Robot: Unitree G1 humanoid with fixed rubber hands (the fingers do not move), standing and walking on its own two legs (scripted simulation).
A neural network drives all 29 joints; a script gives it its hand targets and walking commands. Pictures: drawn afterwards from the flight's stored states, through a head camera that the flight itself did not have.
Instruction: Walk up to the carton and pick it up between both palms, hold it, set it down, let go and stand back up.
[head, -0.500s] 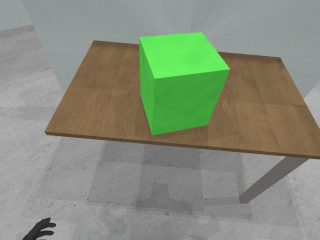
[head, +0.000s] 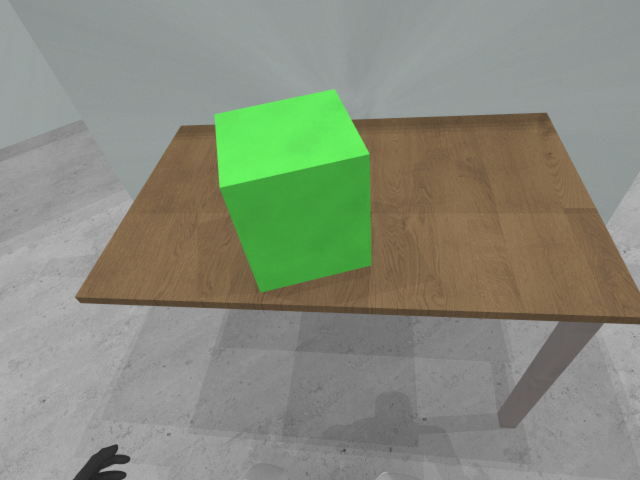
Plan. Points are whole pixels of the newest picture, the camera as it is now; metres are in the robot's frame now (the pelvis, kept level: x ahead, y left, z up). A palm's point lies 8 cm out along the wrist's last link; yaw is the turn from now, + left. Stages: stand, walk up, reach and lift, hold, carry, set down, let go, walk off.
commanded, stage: walk up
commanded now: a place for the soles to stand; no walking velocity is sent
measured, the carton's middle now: (296, 193) +0.57 +0.06 +0.02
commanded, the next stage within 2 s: none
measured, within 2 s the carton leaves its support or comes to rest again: neither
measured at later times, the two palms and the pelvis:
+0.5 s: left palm out of the picture -0.01 +0.26 -0.09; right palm out of the picture -0.13 -0.38 -0.15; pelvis -0.09 -0.06 -0.02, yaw +0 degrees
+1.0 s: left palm out of the picture -0.14 +0.37 -0.09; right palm out of the picture +0.05 -0.29 -0.13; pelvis -0.10 +0.02 -0.03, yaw +5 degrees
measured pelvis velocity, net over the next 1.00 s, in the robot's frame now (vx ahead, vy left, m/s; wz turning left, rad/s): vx -0.10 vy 0.02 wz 0.08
